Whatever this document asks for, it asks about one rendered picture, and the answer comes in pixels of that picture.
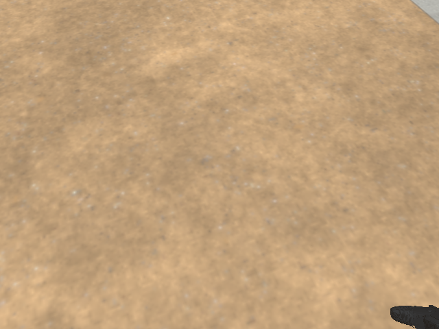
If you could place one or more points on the right robot hand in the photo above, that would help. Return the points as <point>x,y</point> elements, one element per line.
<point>418,316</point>

